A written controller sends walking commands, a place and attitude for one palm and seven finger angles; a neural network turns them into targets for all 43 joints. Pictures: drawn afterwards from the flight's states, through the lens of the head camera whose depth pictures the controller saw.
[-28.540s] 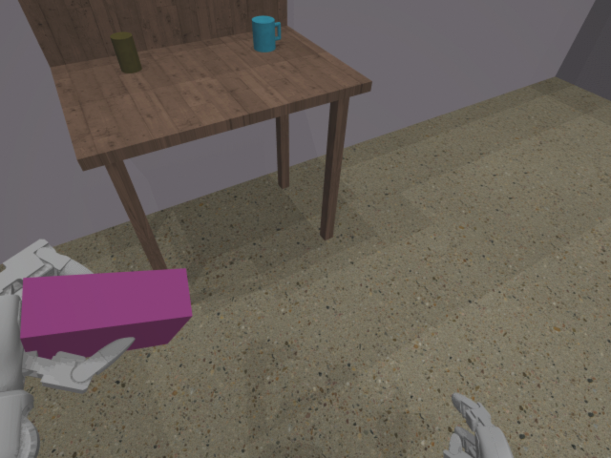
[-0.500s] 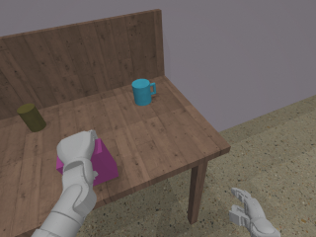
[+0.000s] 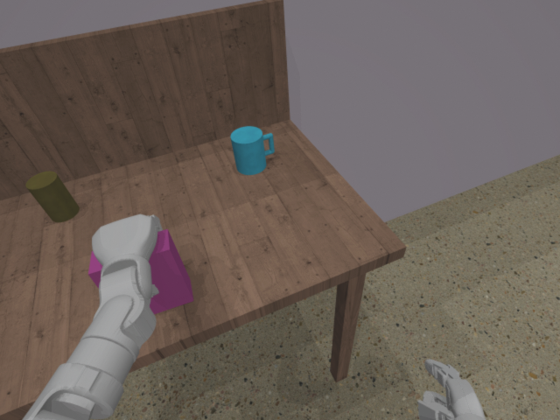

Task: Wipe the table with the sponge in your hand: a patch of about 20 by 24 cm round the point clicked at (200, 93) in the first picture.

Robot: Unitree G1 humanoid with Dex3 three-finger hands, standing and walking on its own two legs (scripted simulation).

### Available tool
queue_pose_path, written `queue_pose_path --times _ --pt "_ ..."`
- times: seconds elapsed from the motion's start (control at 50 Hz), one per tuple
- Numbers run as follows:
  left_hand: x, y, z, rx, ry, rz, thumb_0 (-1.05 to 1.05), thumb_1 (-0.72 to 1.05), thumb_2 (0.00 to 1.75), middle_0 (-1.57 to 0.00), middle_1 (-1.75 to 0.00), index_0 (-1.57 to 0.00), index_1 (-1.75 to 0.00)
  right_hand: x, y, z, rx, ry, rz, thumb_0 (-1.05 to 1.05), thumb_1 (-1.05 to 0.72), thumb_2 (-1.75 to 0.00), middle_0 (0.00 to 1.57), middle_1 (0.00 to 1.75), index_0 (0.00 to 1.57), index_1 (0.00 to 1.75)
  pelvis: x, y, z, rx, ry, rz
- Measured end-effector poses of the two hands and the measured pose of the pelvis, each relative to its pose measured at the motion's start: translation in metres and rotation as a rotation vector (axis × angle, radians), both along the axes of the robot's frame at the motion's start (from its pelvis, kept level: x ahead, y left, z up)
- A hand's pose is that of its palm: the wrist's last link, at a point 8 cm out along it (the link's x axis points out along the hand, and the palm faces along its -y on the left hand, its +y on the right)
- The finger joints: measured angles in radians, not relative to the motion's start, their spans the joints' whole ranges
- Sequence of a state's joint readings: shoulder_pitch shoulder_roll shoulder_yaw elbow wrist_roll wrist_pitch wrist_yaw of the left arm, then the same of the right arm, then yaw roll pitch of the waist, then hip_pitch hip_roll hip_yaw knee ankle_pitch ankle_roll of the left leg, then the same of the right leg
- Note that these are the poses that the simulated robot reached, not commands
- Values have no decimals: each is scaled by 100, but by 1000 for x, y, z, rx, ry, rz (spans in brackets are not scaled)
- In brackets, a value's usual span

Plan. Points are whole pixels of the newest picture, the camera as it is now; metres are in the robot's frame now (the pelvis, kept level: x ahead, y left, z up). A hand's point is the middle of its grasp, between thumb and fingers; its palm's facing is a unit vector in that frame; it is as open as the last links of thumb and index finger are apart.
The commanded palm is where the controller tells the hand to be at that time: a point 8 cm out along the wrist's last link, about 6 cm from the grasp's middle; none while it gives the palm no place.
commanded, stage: wipe forward along the middle lane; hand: left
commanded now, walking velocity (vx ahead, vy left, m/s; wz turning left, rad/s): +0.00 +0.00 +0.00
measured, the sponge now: (150, 286) +0.32 +0.26 +0.01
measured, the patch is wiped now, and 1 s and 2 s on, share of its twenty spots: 1.00 1.00 1.00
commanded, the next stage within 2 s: slide back across to the first lane in 1.20 s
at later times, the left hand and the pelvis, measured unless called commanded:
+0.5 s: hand (135, 236) +0.38 +0.29 +0.06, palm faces -0.12 -0.01 -0.99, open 9.1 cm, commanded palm +0.37 +0.30 +0.10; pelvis -0.01 -0.01 -0.01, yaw +0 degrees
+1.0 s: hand (127, 217) +0.42 +0.33 +0.06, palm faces -0.12 -0.01 -0.99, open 9.1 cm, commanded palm +0.41 +0.33 +0.10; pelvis -0.01 +0.01 -0.01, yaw +0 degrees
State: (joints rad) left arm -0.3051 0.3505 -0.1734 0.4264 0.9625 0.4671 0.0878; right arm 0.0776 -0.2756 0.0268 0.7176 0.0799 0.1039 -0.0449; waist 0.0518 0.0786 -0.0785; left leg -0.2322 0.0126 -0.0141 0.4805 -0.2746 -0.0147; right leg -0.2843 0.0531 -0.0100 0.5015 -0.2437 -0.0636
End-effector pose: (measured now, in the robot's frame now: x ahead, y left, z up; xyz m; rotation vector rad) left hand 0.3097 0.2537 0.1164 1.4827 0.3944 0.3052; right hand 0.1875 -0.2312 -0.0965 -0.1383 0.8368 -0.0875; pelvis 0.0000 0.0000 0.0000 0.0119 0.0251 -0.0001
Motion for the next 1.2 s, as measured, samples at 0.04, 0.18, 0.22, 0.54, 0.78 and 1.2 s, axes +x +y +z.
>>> queue_pose_path --times 0.04,0.18,0.22,0.54,0.78,1.2 --pt "4 2 0 8 6 -1 -3 -49 113 -85 -142 -87 -140 -7 -3 -3 -4 16 -7 1 -91 -90 20 30 20 30 -2 -1 0 0 7 3" --pt "21 11 0 30 30 -7 -1 -50 114 -85 -141 -88 -140 -35 -15 -14 -20 76 -41 1 -90 -90 20 30 20 30 -7 -5 -2 0 36 7" --pt "26 14 1 35 35 -8 -1 -50 114 -86 -141 -88 -140 -43 -19 -17 -25 95 -54 1 -90 -90 20 30 20 30 -9 -6 -3 -1 44 8" --pt "62 35 -1 55 71 -16 1 -53 116 -86 -140 -89 -140 -105 -38 -36 -46 259 -131 1 -91 -90 20 30 20 30 -9 -6 -5 -8 114 7" --pt "80 48 0 61 77 1 1 -53 117 -87 -140 -89 -141 -111 -31 -34 -44 270 -143 1 -91 -90 20 30 20 30 -9 0 -6 -14 144 6" --pt "121 83 1 55 86 10 2 -53 117 -86 -139 -89 -142 -139 -11 -30 -86 361 -182 1 -91 -90 20 30 20 30 -3 27 -8 -32 206 -3"
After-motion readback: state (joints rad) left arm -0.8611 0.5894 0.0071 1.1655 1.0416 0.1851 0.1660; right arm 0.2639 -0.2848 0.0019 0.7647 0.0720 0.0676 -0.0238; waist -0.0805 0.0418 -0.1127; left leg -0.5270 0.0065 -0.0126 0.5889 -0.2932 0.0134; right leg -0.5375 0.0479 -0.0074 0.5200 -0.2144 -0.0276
